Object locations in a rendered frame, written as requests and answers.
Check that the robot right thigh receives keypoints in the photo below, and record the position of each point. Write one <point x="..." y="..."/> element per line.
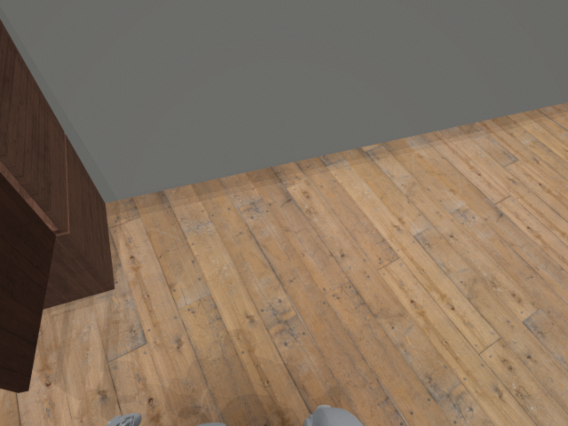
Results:
<point x="332" y="416"/>

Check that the cupboard door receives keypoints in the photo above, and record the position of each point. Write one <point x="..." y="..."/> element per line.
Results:
<point x="26" y="248"/>

